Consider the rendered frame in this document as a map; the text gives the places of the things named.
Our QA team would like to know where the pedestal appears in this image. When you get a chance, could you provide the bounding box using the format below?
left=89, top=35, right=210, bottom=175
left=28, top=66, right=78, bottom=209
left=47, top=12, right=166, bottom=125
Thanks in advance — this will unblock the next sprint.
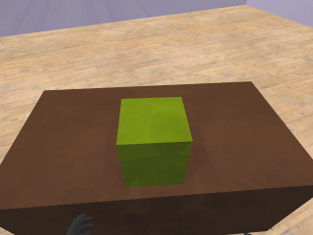
left=0, top=81, right=313, bottom=235

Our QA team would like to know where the carton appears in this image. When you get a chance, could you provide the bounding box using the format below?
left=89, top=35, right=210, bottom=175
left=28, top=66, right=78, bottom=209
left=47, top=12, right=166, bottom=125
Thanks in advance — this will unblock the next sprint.
left=116, top=97, right=193, bottom=188

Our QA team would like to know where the left robot hand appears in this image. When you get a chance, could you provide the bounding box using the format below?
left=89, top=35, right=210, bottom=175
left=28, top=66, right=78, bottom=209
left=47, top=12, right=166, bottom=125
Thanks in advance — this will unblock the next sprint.
left=66, top=212, right=93, bottom=235

